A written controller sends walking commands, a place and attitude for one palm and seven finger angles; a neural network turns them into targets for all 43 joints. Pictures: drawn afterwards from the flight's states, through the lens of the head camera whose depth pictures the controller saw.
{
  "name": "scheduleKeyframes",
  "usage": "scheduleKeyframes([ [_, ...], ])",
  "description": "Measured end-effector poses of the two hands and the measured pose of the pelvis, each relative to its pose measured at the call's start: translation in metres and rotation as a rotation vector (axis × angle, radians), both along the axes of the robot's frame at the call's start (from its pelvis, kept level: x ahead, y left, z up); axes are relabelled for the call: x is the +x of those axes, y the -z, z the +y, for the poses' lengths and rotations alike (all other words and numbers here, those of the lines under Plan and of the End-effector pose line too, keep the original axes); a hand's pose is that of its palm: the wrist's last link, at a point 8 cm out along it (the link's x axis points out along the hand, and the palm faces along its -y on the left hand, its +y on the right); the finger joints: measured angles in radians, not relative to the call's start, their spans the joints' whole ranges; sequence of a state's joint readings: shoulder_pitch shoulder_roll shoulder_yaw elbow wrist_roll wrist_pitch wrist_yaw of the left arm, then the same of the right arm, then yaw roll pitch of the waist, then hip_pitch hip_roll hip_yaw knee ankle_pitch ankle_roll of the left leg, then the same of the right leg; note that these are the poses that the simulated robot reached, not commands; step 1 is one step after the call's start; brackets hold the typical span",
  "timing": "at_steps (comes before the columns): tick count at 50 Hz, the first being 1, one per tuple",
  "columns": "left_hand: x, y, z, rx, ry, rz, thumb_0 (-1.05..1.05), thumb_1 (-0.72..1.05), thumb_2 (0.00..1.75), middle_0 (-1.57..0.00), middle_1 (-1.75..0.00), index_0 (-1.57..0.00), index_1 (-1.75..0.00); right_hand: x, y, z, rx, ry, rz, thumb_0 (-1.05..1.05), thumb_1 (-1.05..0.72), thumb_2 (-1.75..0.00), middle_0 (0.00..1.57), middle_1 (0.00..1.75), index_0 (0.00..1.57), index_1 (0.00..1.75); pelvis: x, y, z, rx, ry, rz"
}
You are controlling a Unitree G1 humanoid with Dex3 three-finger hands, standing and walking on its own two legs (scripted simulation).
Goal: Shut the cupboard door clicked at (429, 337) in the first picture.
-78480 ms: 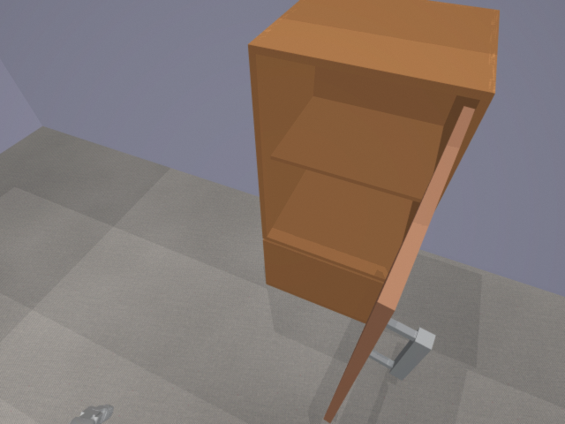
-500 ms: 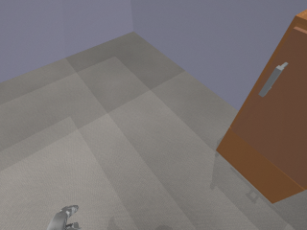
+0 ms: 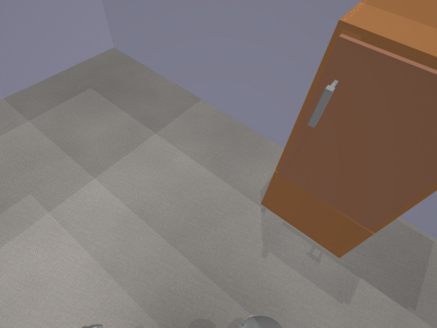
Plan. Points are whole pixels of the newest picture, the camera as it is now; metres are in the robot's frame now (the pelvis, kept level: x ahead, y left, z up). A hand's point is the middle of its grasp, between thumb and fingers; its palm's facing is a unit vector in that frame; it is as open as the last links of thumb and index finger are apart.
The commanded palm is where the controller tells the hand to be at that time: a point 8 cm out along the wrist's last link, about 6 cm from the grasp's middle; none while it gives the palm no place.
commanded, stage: turn to face it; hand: left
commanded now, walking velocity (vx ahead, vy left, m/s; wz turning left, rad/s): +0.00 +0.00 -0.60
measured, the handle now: (323, 104) +0.69 -0.24 -0.01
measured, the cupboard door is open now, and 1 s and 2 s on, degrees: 1 1 1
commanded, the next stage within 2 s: take the last steps up to it in 0.84 s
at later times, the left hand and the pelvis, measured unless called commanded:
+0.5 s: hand (146, 317) +0.15 +0.15 -0.16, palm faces -0.26 -0.93 -0.25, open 7.4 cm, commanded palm none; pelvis +0.01 -0.02 +0.00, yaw -17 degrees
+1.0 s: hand (178, 289) +0.21 +0.10 -0.16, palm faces -0.47 -0.84 -0.27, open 7.4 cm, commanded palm none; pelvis +0.03 -0.03 -0.01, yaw -29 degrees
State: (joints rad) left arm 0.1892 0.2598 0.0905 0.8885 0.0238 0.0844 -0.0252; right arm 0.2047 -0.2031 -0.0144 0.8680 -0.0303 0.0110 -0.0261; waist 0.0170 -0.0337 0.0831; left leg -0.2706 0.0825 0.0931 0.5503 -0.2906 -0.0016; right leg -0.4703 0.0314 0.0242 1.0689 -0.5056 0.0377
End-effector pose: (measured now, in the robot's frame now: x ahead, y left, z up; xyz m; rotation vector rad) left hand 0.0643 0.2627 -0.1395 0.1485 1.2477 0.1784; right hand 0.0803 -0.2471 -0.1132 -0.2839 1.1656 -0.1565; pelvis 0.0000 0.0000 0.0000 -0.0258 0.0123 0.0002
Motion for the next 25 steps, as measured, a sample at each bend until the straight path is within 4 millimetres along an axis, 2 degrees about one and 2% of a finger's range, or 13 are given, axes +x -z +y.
scheduleKeyframes([
  [6, 0.034, -0.013, -0.005, 0.019, 0.092, -0.021, 0.01, 0.91, 0.89, -0.20, -0.30, -0.20, -0.30, -0.036, 0.005, -0.006, 0.028, 0.101, 0.052, 0.01, -0.90, -0.90, 0.20, 0.30, 0.20, 0.30, 0.001, -0.005, -0.004, -0.013, 0.081, -0.008],
  [10, 0.062, -0.018, -0.023, 0.048, 0.176, -0.052, 0.01, 0.91, 0.90, -0.20, -0.30, -0.20, -0.30, -0.062, 0.021, -0.023, 0.057, 0.184, 0.080, 0.01, -0.90, -0.90, 0.21, 0.30, 0.20, 0.30, 0.002, 0.003, -0.016, -0.002, 0.135, -0.010],
  [12, 0.075, -0.016, -0.033, 0.073, 0.218, -0.086, 0.01, 0.91, 0.90, -0.20, -0.30, -0.20, -0.30, -0.073, 0.035, -0.035, 0.071, 0.223, 0.090, 0.01, -0.90, -0.90, 0.21, 0.30, 0.20, 0.30, 0.004, 0.013, -0.025, 0.019, 0.159, -0.006],
  [14, 0.081, -0.018, -0.043, 0.085, 0.243, -0.101, 0.01, 0.91, 0.89, -0.20, -0.30, -0.20, -0.30, -0.081, 0.043, -0.045, 0.070, 0.256, 0.113, 0.01, -0.90, -0.90, 0.20, 0.30, 0.20, 0.30, 0.003, 0.015, -0.027, 0.011, 0.175, -0.009],
  [19, 0.083, -0.024, -0.059, 0.083, 0.288, -0.065, 0.01, 0.90, 0.89, -0.20, -0.30, -0.20, -0.30, -0.079, 0.031, -0.055, 0.059, 0.311, 0.090, 0.01, -0.91, -0.90, 0.20, 0.30, 0.20, 0.30, 0.006, 0.004, -0.029, 0.033, 0.232, -0.002],
  [25, 0.093, -0.016, -0.063, 0.043, 0.336, -0.035, 0.01, 0.90, 0.89, -0.20, -0.30, -0.20, -0.30, -0.065, 0.014, -0.050, 0.040, 0.349, 0.020, 0.01, -0.91, -0.90, 0.20, 0.30, 0.20, 0.30, 0.015, 0.000, -0.023, 0.037, 0.294, 0.004],
])
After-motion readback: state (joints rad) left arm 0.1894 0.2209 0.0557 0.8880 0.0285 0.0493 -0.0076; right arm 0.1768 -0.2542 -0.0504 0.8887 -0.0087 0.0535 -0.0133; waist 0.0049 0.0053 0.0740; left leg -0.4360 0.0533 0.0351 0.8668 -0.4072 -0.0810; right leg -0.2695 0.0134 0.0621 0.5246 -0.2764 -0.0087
